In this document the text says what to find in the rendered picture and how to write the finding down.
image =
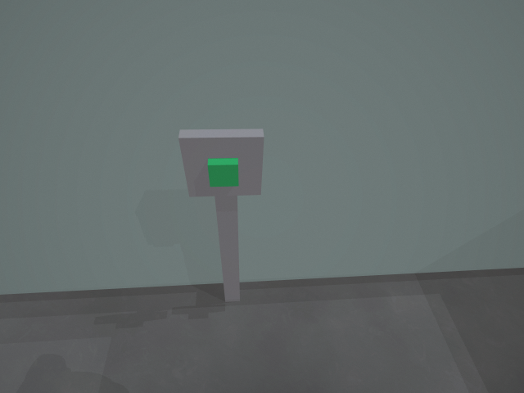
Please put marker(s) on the button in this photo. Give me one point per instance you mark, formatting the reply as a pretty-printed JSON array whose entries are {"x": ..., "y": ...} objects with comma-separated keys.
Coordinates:
[{"x": 223, "y": 172}]

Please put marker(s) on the panel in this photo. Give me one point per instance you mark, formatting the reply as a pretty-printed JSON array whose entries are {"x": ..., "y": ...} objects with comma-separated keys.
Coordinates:
[{"x": 199, "y": 145}]

